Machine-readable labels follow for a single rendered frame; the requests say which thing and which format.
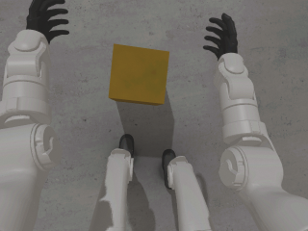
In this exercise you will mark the robot left forearm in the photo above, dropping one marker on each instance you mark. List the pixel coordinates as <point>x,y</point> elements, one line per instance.
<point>26,84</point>

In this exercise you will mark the left robot foot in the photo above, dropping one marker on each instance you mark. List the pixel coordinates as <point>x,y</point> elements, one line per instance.
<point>127,143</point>

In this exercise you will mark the robot right shin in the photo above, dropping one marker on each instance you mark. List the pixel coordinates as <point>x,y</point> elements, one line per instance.
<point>180,159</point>

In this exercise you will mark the robot left upper arm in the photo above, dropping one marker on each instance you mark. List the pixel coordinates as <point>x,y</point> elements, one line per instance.
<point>27,153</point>

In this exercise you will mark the carton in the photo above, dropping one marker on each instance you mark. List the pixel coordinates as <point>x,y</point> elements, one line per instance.
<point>138,75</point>

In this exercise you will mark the robot right upper arm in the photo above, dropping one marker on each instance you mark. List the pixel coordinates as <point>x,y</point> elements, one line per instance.
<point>255,175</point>

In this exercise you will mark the robot right forearm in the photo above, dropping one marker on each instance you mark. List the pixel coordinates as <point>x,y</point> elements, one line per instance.
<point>242,125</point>

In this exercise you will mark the left robot hand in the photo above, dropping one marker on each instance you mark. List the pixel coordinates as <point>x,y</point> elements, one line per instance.
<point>38,18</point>

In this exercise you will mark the right robot hand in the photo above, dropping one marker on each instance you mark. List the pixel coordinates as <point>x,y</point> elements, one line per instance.
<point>228,36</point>

